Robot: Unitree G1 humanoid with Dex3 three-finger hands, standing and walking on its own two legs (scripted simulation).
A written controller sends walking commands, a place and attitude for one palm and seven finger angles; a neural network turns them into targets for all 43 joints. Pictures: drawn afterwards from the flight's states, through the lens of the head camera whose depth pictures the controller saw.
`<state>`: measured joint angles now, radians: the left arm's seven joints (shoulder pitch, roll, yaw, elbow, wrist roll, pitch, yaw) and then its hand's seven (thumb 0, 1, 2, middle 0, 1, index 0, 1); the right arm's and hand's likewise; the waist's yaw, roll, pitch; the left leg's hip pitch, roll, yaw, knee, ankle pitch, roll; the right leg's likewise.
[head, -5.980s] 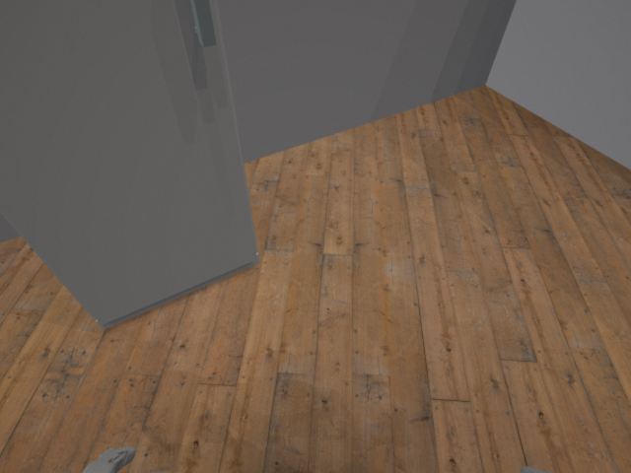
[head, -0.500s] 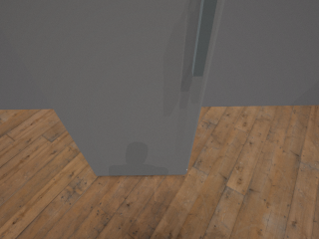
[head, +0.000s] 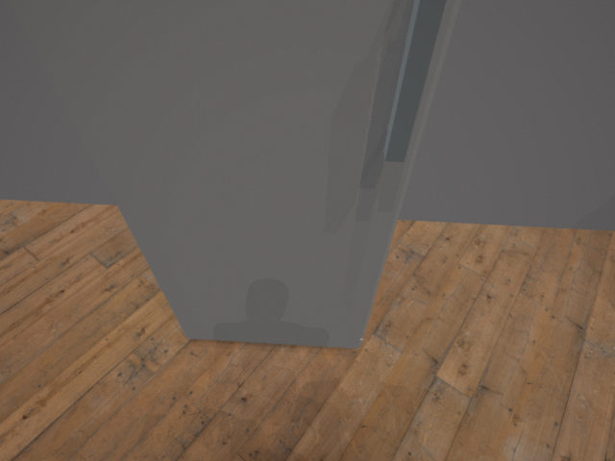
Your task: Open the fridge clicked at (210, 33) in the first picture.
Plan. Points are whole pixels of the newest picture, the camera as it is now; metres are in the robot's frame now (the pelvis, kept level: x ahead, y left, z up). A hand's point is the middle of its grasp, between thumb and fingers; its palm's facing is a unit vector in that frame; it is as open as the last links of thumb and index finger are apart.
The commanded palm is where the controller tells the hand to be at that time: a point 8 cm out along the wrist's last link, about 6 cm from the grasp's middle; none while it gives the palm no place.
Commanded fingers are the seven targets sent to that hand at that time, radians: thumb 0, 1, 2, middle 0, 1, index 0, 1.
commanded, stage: look again from close up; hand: right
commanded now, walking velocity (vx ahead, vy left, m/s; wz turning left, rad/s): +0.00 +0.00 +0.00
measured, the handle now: (412, 54) +0.53 -0.09 +0.27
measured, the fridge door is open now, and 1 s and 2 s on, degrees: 0 0 0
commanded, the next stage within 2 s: shuffle to correct the standing spot in 0.94 s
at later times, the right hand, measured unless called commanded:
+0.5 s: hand out of the picture -0.01 -0.12 -0.17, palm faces +0.03 +0.97 -0.24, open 7.3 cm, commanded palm none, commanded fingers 0.00 -0.90 -0.90 0.20 0.30 0.20 0.30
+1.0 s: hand out of the picture +0.00 -0.12 -0.17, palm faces +0.04 +0.98 -0.22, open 7.4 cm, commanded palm none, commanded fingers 0.00 -0.90 -0.90 0.20 0.30 0.20 0.30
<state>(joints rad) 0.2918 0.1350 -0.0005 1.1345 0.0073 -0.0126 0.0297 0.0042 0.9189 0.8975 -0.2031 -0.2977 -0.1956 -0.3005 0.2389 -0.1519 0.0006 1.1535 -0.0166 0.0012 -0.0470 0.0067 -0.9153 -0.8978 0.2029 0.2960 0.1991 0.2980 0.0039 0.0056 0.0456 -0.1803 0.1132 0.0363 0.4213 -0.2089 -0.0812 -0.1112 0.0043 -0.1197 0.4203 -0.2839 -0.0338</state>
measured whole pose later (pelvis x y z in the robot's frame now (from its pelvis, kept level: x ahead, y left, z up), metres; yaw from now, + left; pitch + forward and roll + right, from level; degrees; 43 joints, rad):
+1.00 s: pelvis -0.02 +0.06 +0.00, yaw -1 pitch -1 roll -1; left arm 0.29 0.16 -0.01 1.11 0.02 -0.01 0.02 0.00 0.91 0.90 -0.20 -0.30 -0.19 -0.30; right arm 0.23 -0.17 0.00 1.10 -0.01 -0.02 -0.02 0.01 -0.91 -0.90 0.20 0.30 0.20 0.30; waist 0.00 -0.01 0.05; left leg -0.23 0.04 0.09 0.47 -0.22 0.01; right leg -0.16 -0.07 -0.07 0.44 -0.25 0.05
